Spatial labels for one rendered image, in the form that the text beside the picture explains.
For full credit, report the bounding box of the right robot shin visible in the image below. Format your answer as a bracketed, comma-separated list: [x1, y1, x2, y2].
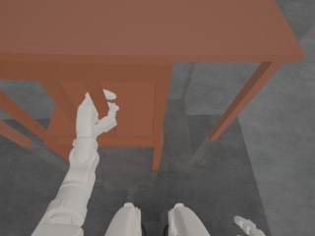
[168, 203, 184, 236]

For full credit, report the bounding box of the left robot forearm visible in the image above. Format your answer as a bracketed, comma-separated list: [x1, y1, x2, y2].
[31, 137, 99, 236]

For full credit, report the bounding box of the left robot shin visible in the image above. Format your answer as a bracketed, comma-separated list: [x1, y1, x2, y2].
[124, 203, 142, 236]

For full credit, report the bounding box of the table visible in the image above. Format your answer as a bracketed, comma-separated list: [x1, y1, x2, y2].
[0, 0, 305, 148]

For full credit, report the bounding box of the left robot hand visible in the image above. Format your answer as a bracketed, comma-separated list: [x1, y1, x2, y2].
[76, 89, 119, 140]

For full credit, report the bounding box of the chair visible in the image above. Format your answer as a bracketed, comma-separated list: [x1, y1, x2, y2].
[0, 52, 173, 171]

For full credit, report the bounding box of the robot shin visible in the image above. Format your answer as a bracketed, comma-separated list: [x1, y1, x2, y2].
[124, 203, 142, 236]
[168, 203, 184, 236]

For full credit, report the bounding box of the right robot hand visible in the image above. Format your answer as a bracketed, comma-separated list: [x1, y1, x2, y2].
[234, 216, 266, 236]

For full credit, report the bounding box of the robot left upper arm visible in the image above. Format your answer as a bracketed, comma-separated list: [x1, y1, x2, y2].
[32, 223, 84, 236]

